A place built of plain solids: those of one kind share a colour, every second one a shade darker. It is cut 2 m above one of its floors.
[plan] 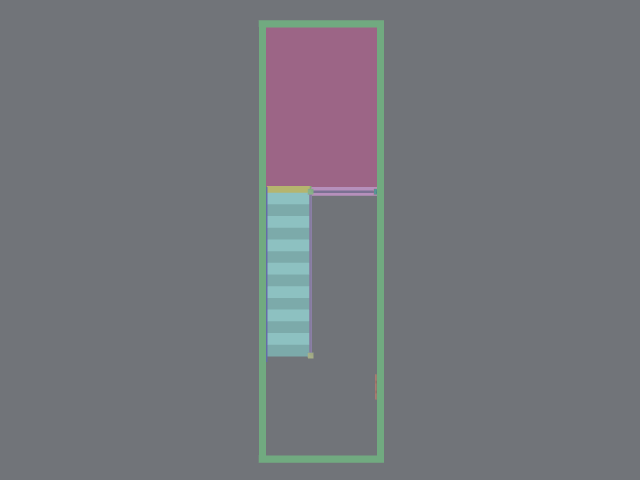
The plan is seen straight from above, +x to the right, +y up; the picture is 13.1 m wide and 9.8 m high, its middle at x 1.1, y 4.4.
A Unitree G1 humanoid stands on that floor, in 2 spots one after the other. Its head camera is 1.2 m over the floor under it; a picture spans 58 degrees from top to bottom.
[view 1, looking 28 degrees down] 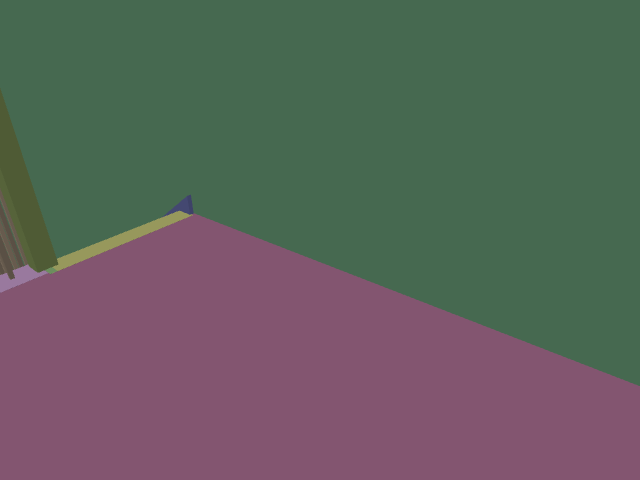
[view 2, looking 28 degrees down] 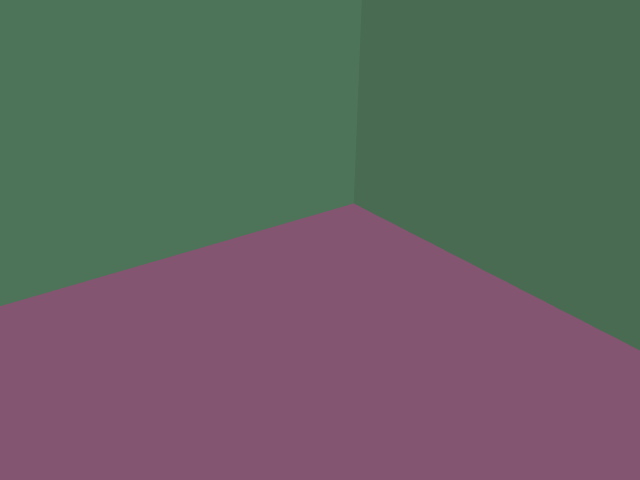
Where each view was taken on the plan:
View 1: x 1.60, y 7.74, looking -143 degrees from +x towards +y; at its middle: wall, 2.27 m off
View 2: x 0.46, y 6.58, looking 55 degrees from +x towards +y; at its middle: upper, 2.56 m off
